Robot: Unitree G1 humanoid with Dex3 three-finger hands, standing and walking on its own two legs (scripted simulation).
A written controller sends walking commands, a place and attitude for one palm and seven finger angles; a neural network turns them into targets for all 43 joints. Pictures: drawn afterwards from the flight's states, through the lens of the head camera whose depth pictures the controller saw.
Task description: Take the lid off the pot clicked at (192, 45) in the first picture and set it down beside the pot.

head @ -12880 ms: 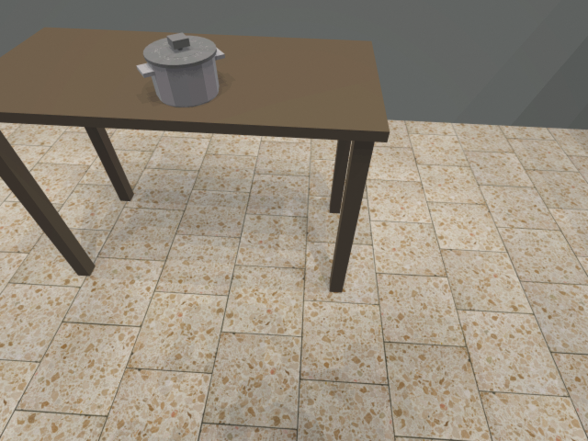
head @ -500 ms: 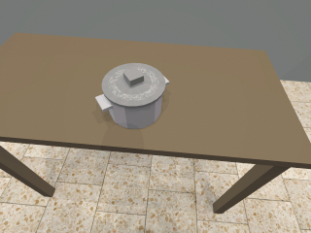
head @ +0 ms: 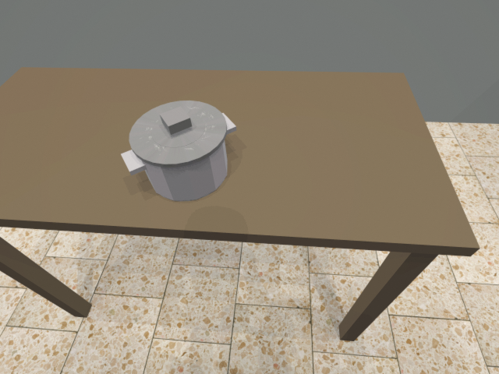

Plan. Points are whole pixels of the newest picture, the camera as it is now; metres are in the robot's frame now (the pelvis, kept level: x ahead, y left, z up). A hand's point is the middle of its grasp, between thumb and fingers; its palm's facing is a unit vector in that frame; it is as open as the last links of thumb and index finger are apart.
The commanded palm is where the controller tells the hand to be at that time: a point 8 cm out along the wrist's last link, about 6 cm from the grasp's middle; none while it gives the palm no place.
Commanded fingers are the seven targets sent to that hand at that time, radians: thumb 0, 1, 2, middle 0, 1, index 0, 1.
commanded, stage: come to a stop and stand still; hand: left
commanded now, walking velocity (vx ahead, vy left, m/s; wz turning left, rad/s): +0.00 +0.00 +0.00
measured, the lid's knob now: (175, 120) +0.49 +0.15 +0.14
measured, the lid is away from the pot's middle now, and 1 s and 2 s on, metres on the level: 0.00 0.00 0.00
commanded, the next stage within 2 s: look again from close up in 0.18 s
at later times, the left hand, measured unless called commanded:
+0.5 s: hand out of the picture +0.00 +0.19 -0.17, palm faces +0.02 -0.98 -0.20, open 7.4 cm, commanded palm none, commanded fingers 0.00 0.90 0.90 -0.20 -0.30 -0.20 -0.30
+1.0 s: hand out of the picture +0.00 +0.20 -0.17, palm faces +0.01 -0.98 -0.20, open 7.4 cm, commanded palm none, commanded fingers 0.00 0.90 0.90 -0.20 -0.30 -0.20 -0.30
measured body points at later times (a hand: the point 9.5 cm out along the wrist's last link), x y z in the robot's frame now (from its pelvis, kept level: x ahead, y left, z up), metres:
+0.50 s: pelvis +0.00 +0.02 +0.01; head +0.03 +0.01 +0.45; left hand +0.00 +0.24 -0.15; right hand +0.01 -0.21 -0.16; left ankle -0.01 +0.18 -0.73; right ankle -0.04 -0.10 -0.73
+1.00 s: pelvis -0.01 +0.03 +0.01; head +0.02 +0.03 +0.46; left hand +0.00 +0.26 -0.15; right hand -0.02 -0.18 -0.15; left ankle -0.01 +0.18 -0.73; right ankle -0.04 -0.10 -0.73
